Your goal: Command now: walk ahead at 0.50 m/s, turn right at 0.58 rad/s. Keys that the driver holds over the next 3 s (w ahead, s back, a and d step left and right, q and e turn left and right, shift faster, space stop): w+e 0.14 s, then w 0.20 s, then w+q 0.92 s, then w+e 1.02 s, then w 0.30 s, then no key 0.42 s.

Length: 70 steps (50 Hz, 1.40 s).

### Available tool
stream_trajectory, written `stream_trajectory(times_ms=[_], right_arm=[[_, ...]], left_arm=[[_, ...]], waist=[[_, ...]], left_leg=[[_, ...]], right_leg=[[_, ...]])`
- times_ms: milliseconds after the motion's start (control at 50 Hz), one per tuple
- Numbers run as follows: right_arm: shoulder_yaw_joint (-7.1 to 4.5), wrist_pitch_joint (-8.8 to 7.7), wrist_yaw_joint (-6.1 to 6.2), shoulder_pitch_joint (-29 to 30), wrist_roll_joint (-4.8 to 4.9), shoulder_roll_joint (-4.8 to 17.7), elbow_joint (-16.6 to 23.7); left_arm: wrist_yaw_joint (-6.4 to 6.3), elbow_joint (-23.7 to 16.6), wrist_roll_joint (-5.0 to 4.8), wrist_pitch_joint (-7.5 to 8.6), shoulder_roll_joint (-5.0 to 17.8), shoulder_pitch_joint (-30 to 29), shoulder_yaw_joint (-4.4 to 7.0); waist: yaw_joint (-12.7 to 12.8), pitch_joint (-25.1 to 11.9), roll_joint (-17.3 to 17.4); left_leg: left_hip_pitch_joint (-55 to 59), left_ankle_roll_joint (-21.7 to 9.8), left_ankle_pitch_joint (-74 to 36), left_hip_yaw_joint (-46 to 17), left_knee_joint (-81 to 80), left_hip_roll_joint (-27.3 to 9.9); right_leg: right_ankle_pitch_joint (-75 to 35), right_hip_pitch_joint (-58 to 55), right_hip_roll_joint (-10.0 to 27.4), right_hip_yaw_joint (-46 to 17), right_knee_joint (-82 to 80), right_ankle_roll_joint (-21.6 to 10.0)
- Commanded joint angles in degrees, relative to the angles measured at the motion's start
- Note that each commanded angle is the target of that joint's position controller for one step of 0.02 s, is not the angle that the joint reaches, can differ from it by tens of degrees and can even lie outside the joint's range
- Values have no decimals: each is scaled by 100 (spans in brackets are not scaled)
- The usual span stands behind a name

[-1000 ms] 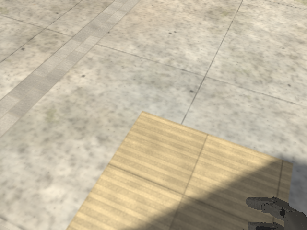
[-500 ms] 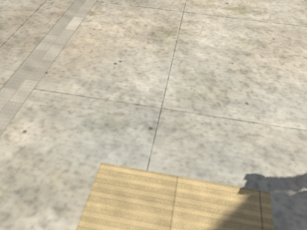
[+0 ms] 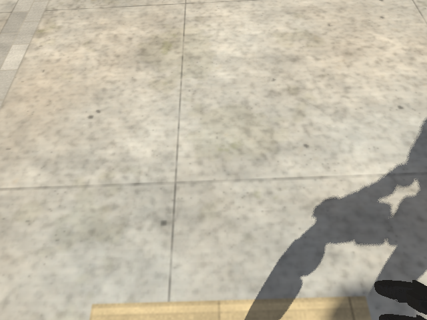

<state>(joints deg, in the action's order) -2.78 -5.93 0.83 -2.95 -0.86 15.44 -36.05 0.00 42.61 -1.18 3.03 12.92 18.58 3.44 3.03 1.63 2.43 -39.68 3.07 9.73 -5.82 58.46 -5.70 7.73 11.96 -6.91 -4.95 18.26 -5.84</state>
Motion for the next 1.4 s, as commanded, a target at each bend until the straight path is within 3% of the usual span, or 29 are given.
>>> stream_trajectory(times_ms=[20, 140, 200, 220, 240, 260, 280, 320, 400, 500, 600, 660, 680, 700, 720, 740, 780, 820, 960, 1080, 1140, 1160, 1180, 1200, 1220, 1240, 1280, 1300, 1400], right_arm=[[-26, 26, -27, 310, 14, 167, 294], [-182, -135, -185, 742, 124, 548, 375], [-295, -231, -189, -38, 92, 667, 152], [-359, -268, -163, -668, 6, 826, 69], [-421, -251, -149, -1458, -34, 1153, 4], [-513, -193, -219, -1923, -2, 1430, -335], [-392, -171, -223, -1711, 133, 851, -191], [-255, -76, -182, -1263, 72, 538, -136], [-141, -80, -188, -1199, 82, 369, -338], [-254, 56, -74, -1462, 214, 817, -542], [-251, 187, -65, -1930, 279, 865, -710], [-239, 247, -29, -1832, 265, 787, -650], [-169, 214, -37, -1667, 216, 556, -541], [-46, 154, -20, -1728, 111, 113, -357], [-41, 84, -15, -2195, 260, 237, -210], [-169, 117, -8, -2066, 326, 660, -327], [-201, 206, -42, -1477, 250, 625, -259], [-219, 307, -83, -1400, 226, 481, -202], [-106, 400, -209, -660, 190, 211, 32], [-78, 394, -402, 305, 214, 284, 438], [-216, 435, -426, -20, 167, 541, 499], [-348, 447, -408, -776, 172, 736, 312], [-552, 479, -326, -1788, 196, 1129, 37], [-690, 477, -219, -2044, 243, 1881, 6], [-596, 386, -245, -2186, 235, 1780, 236], [-480, 320, -273, -2118, 172, 1354, 158], [-331, 278, -238, -1397, 185, 895, 184], [-244, 266, -225, -1083, 124, 666, 244], [-214, 83, -183, -1122, 48, 725, -84]], left_arm=[[-87, -434, -50, 46, 907, -154, 228], [-119, -423, -17, -18, 1045, 58, 306], [-110, -500, 19, -30, 860, -59, 277], [-70, -550, 47, -5, 594, -53, 184], [-54, -608, 179, 22, 244, 373, 61], [-61, -559, -111, 61, 274, 1187, 42], [-77, -473, -148, 72, 849, 841, 129], [-61, -747, 28, 69, 926, -410, 145], [-17, -857, 156, 120, 547, -504, 71], [24, -1025, 153, 212, 249, -1373, -103], [117, -1155, 37, 319, 490, -1967, -32], [90, -1004, 64, 381, 738, -1306, 129], [27, -917, 140, 393, 993, -591, 232], [-43, -820, 231, 341, 1429, 304, 340], [-3, -688, 216, 283, 1519, 514, 368], [-1, -709, 132, 277, 1038, 326, 260], [16, -722, 145, 274, 663, -237, 131], [42, -653, 191, 306, 517, -595, 96], [-47, -204, 178, 336, 921, -475, 245], [-70, 69, 13, 213, 1306, -110, 359], [-94, 113, -58, 108, 1546, -121, 429], [-112, 106, -82, 58, 1569, -177, 427], [-141, 69, -21, 62, 1393, -46, 354], [-89, -247, 282, 143, 669, 376, 108], [-22, -399, 183, 374, 719, 191, 23], [21, -540, -74, 479, 1176, -538, 152], [-42, -484, 45, 517, 1053, -635, 99], [-54, -405, 109, 447, 1084, -487, 134], [-49, -276, 102, 118, 783, -492, 61]], waist=[[-35, -205, -665], [87, -361, -933], [-319, -554, -992], [-608, -1054, -808], [-669, -1834, 229], [-390, -2041, 2287], [-602, -1384, 1136], [-658, -452, -21], [-307, -353, 316], [-509, -346, 231], [-691, -301, 352], [-229, -569, 368], [146, -1006, 185], [399, -1730, -919], [177, -1985, -2312], [203, -1377, -1501], [29, -547, -795], [-239, -176, -892], [-206, -67, -617], [79, 200, -604], [-240, -137, -826], [-685, -520, -757], [-1107, -1042, -524], [-726, -1465, 1131], [-860, -2604, 1117], [-1078, -1977, 458], [-607, -1003, -120], [-373, -811, -18], [-225, -433, 56]], left_leg=[[458, 156, -984, 311, -1495, 291], [1105, -62, -1176, 60, -2892, 563], [2072, -408, -787, 296, -3265, 621], [3133, -691, -671, -5, -3180, 218], [4675, -1144, -668, -1324, -3068, -815], [5703, -2137, 1162, -4213, -4029, -1835], [5310, -1998, 2300, -4250, -4305, -1678], [3953, -1642, 1298, -2526, -4319, -1163], [3095, -1663, -588, -1432, -4556, -524], [2724, -1640, -1127, -784, -4617, -291], [2829, -1516, -642, -1115, -4261, -416], [2582, -1186, -555, -1236, -3512, -183], [2035, -952, -497, -980, -2504, 139], [714, -619, 1025, -224, -603, 724], [-607, -494, 2455, -54, 696, 823], [-974, -440, 2020, -255, 1347, 459], [-848, -416, 1119, -93, 1364, 165], [-479, -369, 708, -130, 1081, -35], [-336, -207, -730, 98, -470, -69], [8, -532, -684, 585, -1844, 54], [960, -878, 188, 1093, -2117, 545], [1989, -1058, 11, 1276, -2489, 855], [3680, -1281, -247, 989, -2585, 929], [5751, -2129, -262, -1775, -2734, -674], [6435, -2867, 878, -4297, -3870, -1419], [6087, -2463, 810, -3611, -4105, -1234], [4415, -2044, -126, -2149, -4057, -851], [3705, -1949, -753, -1669, -4167, -683], [2811, -1867, -1801, -570, -4701, -518]], right_leg=[[-830, 268, 1012, -857, -535, -840], [-32, -265, 1337, -1710, 303, -621], [-762, -371, 1274, -1817, 1085, -405], [-946, -95, 980, -1511, 2124, -228], [823, 861, 437, -948, 3860, 24], [2606, 2807, -16, -510, 5421, 315], [2240, 3410, 365, -757, 6017, 358], [1331, 3338, 732, -446, 5886, 352], [956, 2772, 1115, -22, 4676, 450], [28, 2164, 962, 294, 2496, 728], [-403, 1426, 663, 262, 1310, 732], [-310, 12, 661, 309, 658, 456], [-225, -1106, 1228, -170, 690, 179], [-181, -2729, 2471, -1568, 657, -254], [881, -3113, 3313, -3604, 120, -977], [1540, -2631, 3104, -3311, -33, -930], [986, -1440, 2526, -1866, -317, -611], [146, -641, 2249, -1058, -649, -509], [-1210, -544, 2131, 491, -881, -436], [-1213, -1145, 2345, 1062, -701, -181], [-3574, -1436, 2338, 1422, 351, 17], [-4243, -1272, 2162, 1643, 1377, 148], [-3696, -317, 1927, 1747, 2819, 364], [1045, 2257, 1152, 1657, 5102, 763], [2748, 3255, 528, 243, 6178, 795], [2187, 3799, 828, -42, 6314, 679], [1269, 3436, 1333, 73, 5488, 601], [1016, 2944, 1512, 73, 5134, 627], [125, 2702, 1595, 199, 4361, 795]])
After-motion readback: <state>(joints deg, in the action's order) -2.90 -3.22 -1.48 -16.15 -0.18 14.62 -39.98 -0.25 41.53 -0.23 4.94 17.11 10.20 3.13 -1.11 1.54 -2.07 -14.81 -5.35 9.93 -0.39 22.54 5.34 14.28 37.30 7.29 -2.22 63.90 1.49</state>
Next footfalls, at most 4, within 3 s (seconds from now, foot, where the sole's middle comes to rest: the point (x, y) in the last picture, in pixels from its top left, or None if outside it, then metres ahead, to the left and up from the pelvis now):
0.22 left None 0.32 0.14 -0.78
0.68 right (288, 313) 0.49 -0.13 -0.78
1.18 left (195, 238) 0.74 0.17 -0.78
1.74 right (234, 158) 1.10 0.04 -0.78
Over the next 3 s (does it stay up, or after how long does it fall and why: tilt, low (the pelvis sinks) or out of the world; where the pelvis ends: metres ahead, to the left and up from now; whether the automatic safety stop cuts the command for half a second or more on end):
stays up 1.48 0.06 -0.01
